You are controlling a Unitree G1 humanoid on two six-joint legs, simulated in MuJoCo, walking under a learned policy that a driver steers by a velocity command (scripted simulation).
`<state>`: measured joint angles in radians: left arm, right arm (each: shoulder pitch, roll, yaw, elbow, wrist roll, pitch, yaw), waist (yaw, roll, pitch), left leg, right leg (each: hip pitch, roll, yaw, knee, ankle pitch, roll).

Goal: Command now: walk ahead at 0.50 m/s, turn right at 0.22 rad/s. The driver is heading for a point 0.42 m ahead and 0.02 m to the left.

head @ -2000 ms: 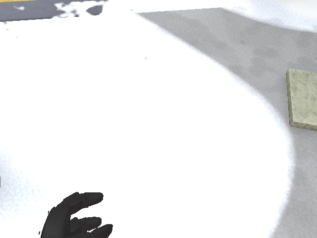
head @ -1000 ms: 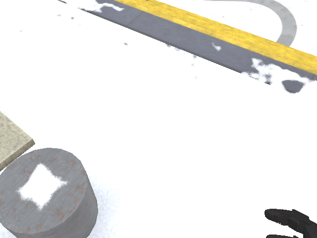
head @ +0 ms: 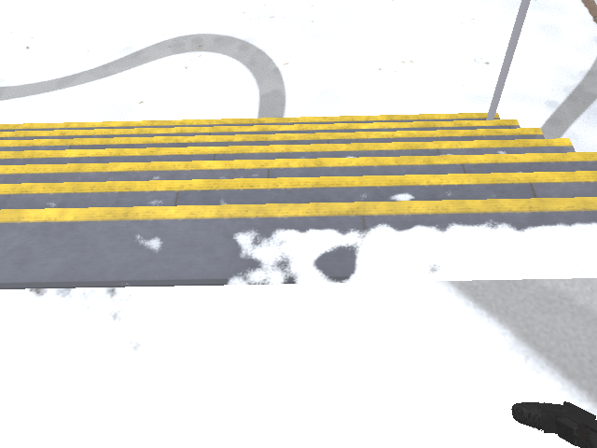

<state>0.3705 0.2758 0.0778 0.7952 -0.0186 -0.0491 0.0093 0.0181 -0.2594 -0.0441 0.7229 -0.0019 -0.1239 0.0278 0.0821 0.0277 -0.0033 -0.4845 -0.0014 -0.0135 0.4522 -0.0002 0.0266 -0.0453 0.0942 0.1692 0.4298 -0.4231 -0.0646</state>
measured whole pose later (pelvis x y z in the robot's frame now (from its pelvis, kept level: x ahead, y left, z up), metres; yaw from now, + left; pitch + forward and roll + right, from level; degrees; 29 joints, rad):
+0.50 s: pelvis +0.26 -0.01 +0.00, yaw -1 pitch +3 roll +2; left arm 0.03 0.25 0.03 0.65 0.01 -0.09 -0.03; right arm 0.39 -0.28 -0.05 0.90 0.01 -0.06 0.00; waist -0.10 -0.03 0.02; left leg -0.01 -0.03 0.01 0.39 -0.41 0.00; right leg -0.50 -0.03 0.01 0.47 0.05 -0.05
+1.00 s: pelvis +0.37 -0.01 +0.01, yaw -1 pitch +0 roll -1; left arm 0.19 0.22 0.03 0.86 0.02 0.00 0.02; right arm 0.21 -0.23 -0.02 0.91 -0.02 -0.01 -0.03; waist 0.00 -0.01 0.01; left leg -0.26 0.04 -0.02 0.54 -0.27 -0.03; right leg -0.27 0.02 -0.03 0.50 -0.22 -0.01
